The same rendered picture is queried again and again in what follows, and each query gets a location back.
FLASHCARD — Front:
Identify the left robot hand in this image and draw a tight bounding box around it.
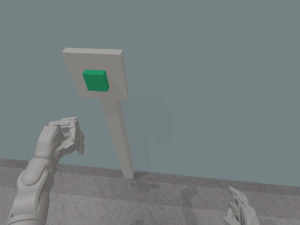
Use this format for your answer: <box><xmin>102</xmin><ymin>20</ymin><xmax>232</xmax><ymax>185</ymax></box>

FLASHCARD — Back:
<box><xmin>35</xmin><ymin>116</ymin><xmax>84</xmax><ymax>165</ymax></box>

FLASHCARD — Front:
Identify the button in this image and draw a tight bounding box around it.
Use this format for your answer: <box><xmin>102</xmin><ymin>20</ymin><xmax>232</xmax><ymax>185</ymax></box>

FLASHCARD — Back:
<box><xmin>82</xmin><ymin>69</ymin><xmax>110</xmax><ymax>92</ymax></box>

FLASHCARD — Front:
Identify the left robot forearm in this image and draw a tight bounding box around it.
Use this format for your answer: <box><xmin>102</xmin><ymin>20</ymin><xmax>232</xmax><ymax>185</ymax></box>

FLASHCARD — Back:
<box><xmin>7</xmin><ymin>157</ymin><xmax>57</xmax><ymax>225</ymax></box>

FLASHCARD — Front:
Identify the right robot hand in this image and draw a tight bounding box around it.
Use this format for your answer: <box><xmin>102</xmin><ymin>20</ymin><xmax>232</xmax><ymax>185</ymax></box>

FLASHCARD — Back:
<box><xmin>224</xmin><ymin>186</ymin><xmax>261</xmax><ymax>225</ymax></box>

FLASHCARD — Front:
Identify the panel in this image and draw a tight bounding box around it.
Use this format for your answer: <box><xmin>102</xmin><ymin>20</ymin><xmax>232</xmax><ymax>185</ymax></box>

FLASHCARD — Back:
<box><xmin>62</xmin><ymin>48</ymin><xmax>134</xmax><ymax>179</ymax></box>

